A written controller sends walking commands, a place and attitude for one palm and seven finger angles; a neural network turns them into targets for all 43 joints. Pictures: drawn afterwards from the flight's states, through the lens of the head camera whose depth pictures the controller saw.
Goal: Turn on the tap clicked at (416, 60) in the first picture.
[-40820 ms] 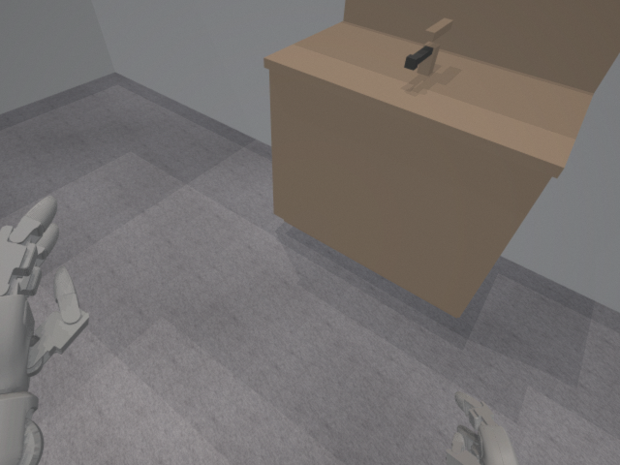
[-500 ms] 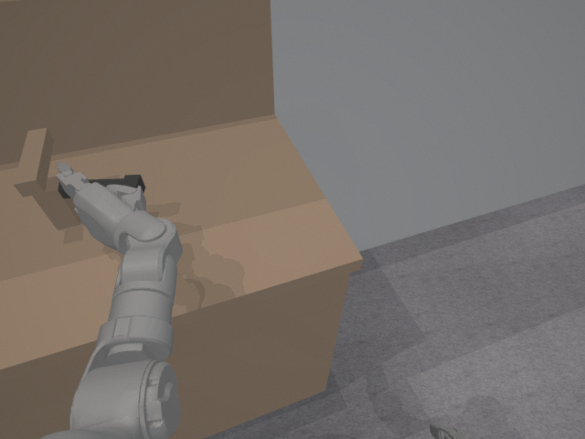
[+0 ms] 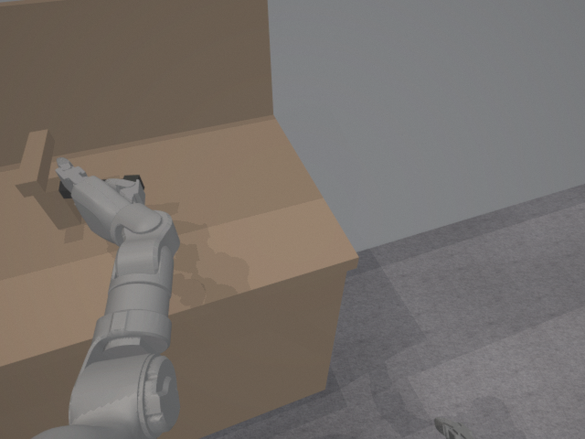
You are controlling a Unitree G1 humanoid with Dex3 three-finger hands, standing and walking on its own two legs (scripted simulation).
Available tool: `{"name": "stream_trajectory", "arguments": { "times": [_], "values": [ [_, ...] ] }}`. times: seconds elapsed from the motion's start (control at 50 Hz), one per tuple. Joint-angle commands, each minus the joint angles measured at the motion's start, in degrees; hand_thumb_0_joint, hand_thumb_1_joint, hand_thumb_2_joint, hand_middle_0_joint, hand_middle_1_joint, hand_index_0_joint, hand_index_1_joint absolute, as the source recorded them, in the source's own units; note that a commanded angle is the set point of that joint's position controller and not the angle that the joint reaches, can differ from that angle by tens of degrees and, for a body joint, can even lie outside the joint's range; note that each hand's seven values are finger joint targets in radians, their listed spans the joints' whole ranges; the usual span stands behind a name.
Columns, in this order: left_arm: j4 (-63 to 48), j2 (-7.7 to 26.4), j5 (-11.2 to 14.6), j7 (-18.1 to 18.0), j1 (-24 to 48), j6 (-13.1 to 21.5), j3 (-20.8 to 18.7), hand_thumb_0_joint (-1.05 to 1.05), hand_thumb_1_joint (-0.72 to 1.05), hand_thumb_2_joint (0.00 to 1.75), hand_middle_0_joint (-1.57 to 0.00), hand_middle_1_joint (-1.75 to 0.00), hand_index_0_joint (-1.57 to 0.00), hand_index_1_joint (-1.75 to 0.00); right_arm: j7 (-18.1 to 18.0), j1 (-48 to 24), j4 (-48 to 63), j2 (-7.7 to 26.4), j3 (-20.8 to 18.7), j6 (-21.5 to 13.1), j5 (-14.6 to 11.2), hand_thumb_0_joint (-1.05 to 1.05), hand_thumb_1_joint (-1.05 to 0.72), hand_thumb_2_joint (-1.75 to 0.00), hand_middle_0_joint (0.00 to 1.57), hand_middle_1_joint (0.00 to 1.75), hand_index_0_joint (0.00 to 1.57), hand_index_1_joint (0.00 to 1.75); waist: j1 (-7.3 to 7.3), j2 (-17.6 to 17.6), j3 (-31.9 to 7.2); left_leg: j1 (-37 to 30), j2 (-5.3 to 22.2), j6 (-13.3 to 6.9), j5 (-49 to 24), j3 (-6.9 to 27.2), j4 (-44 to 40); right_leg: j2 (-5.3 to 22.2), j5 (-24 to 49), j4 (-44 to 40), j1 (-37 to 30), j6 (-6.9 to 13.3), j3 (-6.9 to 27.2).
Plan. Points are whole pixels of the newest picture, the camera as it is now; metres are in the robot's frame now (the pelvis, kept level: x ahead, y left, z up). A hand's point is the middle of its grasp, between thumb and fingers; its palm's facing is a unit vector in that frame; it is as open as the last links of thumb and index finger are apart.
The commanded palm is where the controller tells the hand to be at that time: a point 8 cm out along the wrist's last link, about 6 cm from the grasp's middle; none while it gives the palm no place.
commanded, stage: lift the hand up off the lever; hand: left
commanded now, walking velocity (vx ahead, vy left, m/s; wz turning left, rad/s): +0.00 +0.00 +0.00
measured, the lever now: (132, 187) +0.48 +0.27 +0.09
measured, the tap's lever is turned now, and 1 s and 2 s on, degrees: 73 73 73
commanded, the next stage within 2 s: draw the hand back beside the body in 0.76 s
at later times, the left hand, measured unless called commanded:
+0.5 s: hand (129, 184) +0.41 +0.23 +0.16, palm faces +0.81 -0.59 -0.03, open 7.8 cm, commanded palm +0.35 +0.24 +0.17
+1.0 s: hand (147, 179) +0.40 +0.20 +0.18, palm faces +0.58 -0.81 -0.09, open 7.8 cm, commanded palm +0.33 +0.24 +0.17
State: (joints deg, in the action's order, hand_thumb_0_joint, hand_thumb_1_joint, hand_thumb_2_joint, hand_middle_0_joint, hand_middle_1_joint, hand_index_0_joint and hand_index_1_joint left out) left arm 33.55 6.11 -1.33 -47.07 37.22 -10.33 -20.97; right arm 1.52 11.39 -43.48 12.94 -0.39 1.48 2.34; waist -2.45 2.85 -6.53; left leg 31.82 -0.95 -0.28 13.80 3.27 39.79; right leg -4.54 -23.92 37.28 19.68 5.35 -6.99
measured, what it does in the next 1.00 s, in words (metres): stands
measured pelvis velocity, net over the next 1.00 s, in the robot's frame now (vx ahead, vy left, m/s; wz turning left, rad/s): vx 0.00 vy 0.00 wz -0.03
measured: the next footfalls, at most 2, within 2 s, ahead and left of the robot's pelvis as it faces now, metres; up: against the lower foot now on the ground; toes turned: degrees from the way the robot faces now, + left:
none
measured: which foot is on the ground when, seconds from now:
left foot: down 0.00-1.00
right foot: down 0.00-1.00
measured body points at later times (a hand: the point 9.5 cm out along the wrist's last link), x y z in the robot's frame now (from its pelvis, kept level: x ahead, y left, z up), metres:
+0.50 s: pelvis +0.01 +0.00 +0.01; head +0.00 -0.02 +0.46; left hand +0.36 +0.26 +0.17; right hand +0.17 -0.24 -0.10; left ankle +0.07 +0.11 -0.72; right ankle -0.05 -0.05 -0.72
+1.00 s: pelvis +0.00 +0.00 +0.01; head -0.01 -0.02 +0.46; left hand +0.36 +0.24 +0.19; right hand +0.15 -0.25 -0.10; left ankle +0.07 +0.11 -0.72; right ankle -0.05 -0.05 -0.72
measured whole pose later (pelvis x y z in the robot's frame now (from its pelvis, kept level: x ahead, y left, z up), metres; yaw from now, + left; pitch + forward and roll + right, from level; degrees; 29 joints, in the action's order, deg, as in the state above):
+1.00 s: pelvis +0.00 +0.00 +0.01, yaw -2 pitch +2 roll +0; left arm 13.8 9.1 0.5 -28.9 24.7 -14.9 -12.6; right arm -2.1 9.3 -40.8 13.1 0.5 3.4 -0.3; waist 0.1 2.3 -4.3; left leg 22.9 -0.8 -0.2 12.0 1.1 33.4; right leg -4.3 -22.1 32.7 12.4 5.4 -4.5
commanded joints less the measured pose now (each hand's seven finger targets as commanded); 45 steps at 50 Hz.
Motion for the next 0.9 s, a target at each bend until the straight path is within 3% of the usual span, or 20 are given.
{"name": "stream_trajectory", "arguments": {
  "times": [0.0, 0.06, 0.1, 0.14, 0.24, 0.34, 0.36, 0.44, 0.46, 0.52, 0.56, 0.58, 0.64, 0.66, 0.7, 0.76, 0.78, 0.84, 0.86, 0.88],
  "values": [
    [-16.8, 11.9, -2.0, -0.5, 23.3, 3.2, 0.2, 0.0, 0.9, 0.9, -0.15, -0.15, -0.15, -0.15, -0.4, -5.1, 8.7, 7.0, -2.5, -2.0, -0.4, 0.0, -0.9, -0.9, 0.2, 0.3, 0.2, 0.3, 1.33, -1.9, -18.6, -16.4, 0.0, -2.0, -12.7, -0.2, -1.7, 4.6, 26.2, -6.5, -1.4, -4.6, 4.8],
    [-17.7, 12.7, -2.3, -0.3, 22.6, 2.4, -0.1, 0.0, 0.9, 0.9, -0.15, -0.15, -0.15, -0.15, -0.6, -5.5, 8.4, 7.2, -2.6, -1.7, -0.3, 0.0, -0.9, -0.9, 0.2, 0.3, 0.2, 0.3, 1.11, -1.7, -17.6, -16.5, 0.0, -2.0, -13.4, -0.3, -1.8, 4.6, 27.3, -6.6, -1.8, -4.6, 4.7],
    [-18.7, 9.7, -2.2, 0.1, 21.5, 1.5, 2.5, 0.0, 0.9, 0.9, -0.15, -0.15, -0.15, -0.15, -0.5, -6.3, 9.0, 6.9, -2.4, -2.0, -0.6, 0.0, -0.9, -0.9, 0.2, 0.3, 0.2, 0.3, 0.96, -1.7, -15.8, -17.1, 0.3, -2.0, -13.0, -0.5, -2.2, 4.4, 25.5, -7.3, -0.7, -4.4, 4.4],
    [-19.3, 10.2, -1.9, 0.5, 22.3, 0.9, 2.5, 0.0, 0.9, 0.9, -0.15, -0.15, -0.15, -0.15, -0.7, -6.5, 8.7, 7.1, -2.3, -2.3, -0.7, 0.0, -0.9, -0.9, 0.2, 0.3, 0.2, 0.3, 0.77, -2.6, -15.0, -17.3, 0.3, -2.1, -12.8, -0.5, -2.5, 4.6, 26.4, -7.8, -1.0, -4.6, 4.7],
    [-22.6, 9.2, -0.6, 1.4, 18.7, -0.3, 3.1, 0.0, 0.9, 0.9, -0.15, -0.15, -0.15, -0.15, -1.1, -7.4, 9.2, 7.0, -2.3, -2.5, -1.1, 0.0, -0.9, -0.9, 0.2, 0.3, 0.2, 0.3, 1.64, -2.9, -16.0, -19.0, 0.1, -1.9, -14.7, -0.7, -3.1, 4.8, 29.4, -8.0, -3.3, -4.7, 4.8],
    [-22.3, 7.4, -0.1, 1.8, 20.5, -2.3, 5.4, 0.0, 0.9, 0.9, -0.15, -0.15, -0.15, -0.15, -1.4, -9.1, 8.6, 6.8, -1.9, -2.6, -1.5, 0.0, -0.9, -0.9, 0.2, 0.3, 0.2, 0.3, 1.15, -2.9, -12.4, -19.5, 0.1, -1.9, -12.7, -0.3, -4.5, 4.6, 24.3, -9.6, -1.4, -4.3, 4.5],
    [-22.9, 9.2, -0.2, 1.7, 22.0, -2.2, 4.1, 0.0, 0.9, 0.9, -0.15, -0.15, -0.15, -0.15, -1.6, -9.1, 8.2, 7.1, -2.1, -2.6, -1.5, 0.0, -0.9, -0.9, 0.2, 0.3, 0.2, 0.3, 1.24, -2.3, -12.3, -20.0, 0.1, -1.9, -12.5, -0.1, -4.9, 4.4, 23.1, -9.8, -1.2, -4.1, 4.4],
    [-24.7, 8.4, -0.3, 1.1, 22.3, -2.1, 4.6, 0.0, 0.9, 0.9, -0.15, -0.15, -0.15, -0.15, -1.5, -10.1, 8.5, 6.3, -1.8, -3.1, -1.3, 0.0, -0.9, -0.9, 0.2, 0.3, 0.2, 0.3, 1.84, -2.5, -15.0, -20.7, -0.1, -1.7, -14.2, -0.5, -4.4, 4.8, 26.5, -9.2, -2.6, -4.4, 4.7],
    [-25.1, 10.3, -0.6, 1.1, 22.1, -1.9, 3.1, 0.0, 0.9, 0.9, -0.15, -0.15, -0.15, -0.15, -1.6, -9.8, 8.1, 6.6, -2.2, -2.8, -1.2, 0.0, -0.9, -0.9, 0.2, 0.3, 0.2, 0.3, 2.33, -1.3, -15.9, -21.5, 0.0, -1.5, -15.1, -0.2, -4.7, 4.5, 25.7, -8.9, -2.8, -4.0, 4.4],
    [-26.1, 6.6, -0.7, 1.1, 20.6, -2.6, 6.0, 0.0, 0.9, 0.9, -0.15, -0.15, -0.15, -0.15, -1.1, -10.7, 8.9, 6.0, -1.9, -3.0, -1.2, 0.0, -0.9, -0.9, 0.2, 0.3, 0.2, 0.3, 2.43, -0.1, -16.8, -22.7, 0.0, -1.4, -16.8, -0.6, -4.3, 4.6, 27.2, -8.7, -3.1, -4.0, 4.4],
    [-21.8, 9.6, -0.3, 1.2, 18.4, -3.9, 3.1, 0.0, 0.9, 0.9, -0.15, -0.15, -0.15, -0.15, -1.5, -10.0, 8.2, 6.6, -2.0, -2.4, -1.3, 0.0, -0.9, -0.9, 0.2, 0.3, 0.2, 0.3, 2.41, -3.6, -14.9, -20.9, 0.0, -1.5, -15.1, -0.3, -5.2, 4.6, 26.5, -9.4, -3.8, -4.3, 4.3],
    [-21.9, 7.7, 0.2, 1.5, 18.1, -4.4, 4.6, 0.0, 0.9, 0.9, -0.15, -0.15, -0.15, -0.15, -1.5, -10.8, 8.9, 6.5, -1.6, -2.2, -1.5, 0.0, -0.9, -0.9, 0.2, 0.3, 0.2, 0.3, 2.26, -5.0, -13.6, -19.7, -0.1, -1.6, -13.9, -0.6, -5.6, 5.0, 26.6, -10.0, -4.2, -4.6, 4.6],
    [-20.6, 8.2, 1.0, 1.7, 18.5, -5.5, 4.0, 0.0, 0.9, 0.9, -0.15, -0.15, -0.15, -0.15, -2.0, -11.5, 9.0, 6.5, -1.3, -2.1, -1.8, 0.0, -0.9, -0.9, 0.2, 0.3, 0.2, 0.3, 2.13, -7.0, -12.1, -18.4, -0.2, -1.8, -11.7, -0.9, -6.1, 5.7, 27.4, -11.0, -4.7, -5.4, 5.3],
    [-20.5, 9.9, 0.8, 1.8, 19.5, -5.3, 2.8, 0.0, 0.9, 0.9, -0.15, -0.15, -0.15, -0.15, -2.1, -11.4, 8.3, 6.7, -1.4, -1.8, -1.9, 0.0, -0.9, -0.9, 0.2, 0.3, 0.2, 0.3, 2.41, -5.3, -11.8, -18.9, -0.1, -1.7, -11.9, -0.6, -6.5, 5.4, 26.0, -11.0, -4.4, -4.9, 5.1],
    [-21.9, 8.4, 0.6, 1.6, 21.2, -4.7, 4.2, 0.0, 0.9, 0.9, -0.15, -0.15, -0.15, -0.15, -1.8, -11.4, 8.7, 6.2, -1.2, -2.3, -1.8, 0.0, -0.9, -0.9, 0.2, 0.3, 0.2, 0.3, 2.38, -4.0, -11.9, -19.4, -0.1, -1.8, -12.2, -0.8, -6.3, 5.3, 25.3, -10.9, -3.6, -4.8, 5.1],
    [-23.0, 12.0, -0.4, 1.2, 21.4, -3.2, 1.9, 0.0, 0.9, 0.9, -0.15, -0.15, -0.15, -0.15, -1.8, -11.1, 8.2, 6.4, -1.6, -2.3, -1.5, 0.0, -0.9, -0.9, 0.2, 0.3, 0.2, 0.3, 2.71, -2.9, -13.2, -19.1, -0.1, -1.9, -12.1, -0.6, -5.9, 5.1, 24.9, -10.5, -3.8, -4.7, 5.3],
    [-24.8, 9.2, -0.8, 1.2, 23.8, -2.7, 4.4, 0.0, 0.9, 0.9, -0.15, -0.15, -0.15, -0.15, -1.5, -11.4, 8.5, 6.0, -1.4, -2.8, -1.5, 0.0, -0.9, -0.9, 0.2, 0.3, 0.2, 0.3, 2.44, -1.0, -14.2, -20.4, 0.0, -1.9, -13.5, -0.8, -5.6, 5.1, 25.2, -9.9, -3.2, -4.4, 5.1],
    [-26.0, 7.7, -1.3, 1.0, 23.8, -2.1, 5.9, 0.0, 0.9, 0.9, -0.15, -0.15, -0.15, -0.15, -1.2, -10.9, 8.4, 6.0, -1.6, -3.6, -1.2, 0.0, -0.9, -0.9, 0.2, 0.3, 0.2, 0.3, 2.1, 0.1, -15.5, -21.5, 0.0, -1.8, -14.4, -0.7, -4.7, 5.0, 26.0, -9.5, -2.6, -4.3, 5.1],
    [-29.6, 8.2, -3.0, 9.9, 17.9, -1.7, 13.5, 0.0, 0.9, 0.9, -0.15, -0.15, -0.15, -0.15, -2.4, -8.6, 8.5, 8.2, -2.1, -1.9, -1.7, 0.0, -0.9, -0.9, 0.2, 0.3, 0.2, 0.3, 0.2, -3.5, -16.4, -23.4, 0.1, -2.0, -15.5, -1.3, -5.4, 4.2, 29.9, -7.8, -4.4, -3.8, 6.8],
    [-32.3, 10.8, -1.7, 14.1, 15.9, -1.2, 10.7, 0.0, 0.9, 0.9, -0.15, -0.16, -0.15, -0.16, -3.3, -8.3, 10.9, 7.7, -2.3, -1.4, -2.5, 0.0, -0.9, -0.9, 0.2, 0.3, 0.2, 0.3, 1.48, -1.9, -18.3, -24.1, -0.2, -2.5, -16.7, -2.0, -5.6, 4.6, 33.7, -8.1, -6.3, -4.1, 7.5]
  ]
}}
